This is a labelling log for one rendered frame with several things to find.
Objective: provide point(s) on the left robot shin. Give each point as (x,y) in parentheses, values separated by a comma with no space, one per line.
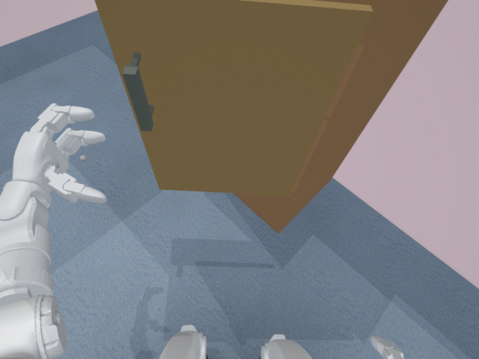
(188,328)

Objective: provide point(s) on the cupboard door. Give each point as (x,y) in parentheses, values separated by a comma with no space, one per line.
(240,88)

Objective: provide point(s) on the handle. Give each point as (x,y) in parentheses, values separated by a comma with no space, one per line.
(137,94)

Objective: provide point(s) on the robot left hand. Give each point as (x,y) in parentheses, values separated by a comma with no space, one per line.
(36,152)

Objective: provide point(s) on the left robot forearm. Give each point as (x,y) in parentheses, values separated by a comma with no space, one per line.
(25,242)

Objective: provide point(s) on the right robot thigh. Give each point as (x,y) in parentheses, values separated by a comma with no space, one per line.
(283,349)

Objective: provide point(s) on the left robot upper arm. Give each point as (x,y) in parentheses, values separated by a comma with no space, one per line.
(32,328)

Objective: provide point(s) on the robot right hand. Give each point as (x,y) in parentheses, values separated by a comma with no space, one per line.
(386,350)

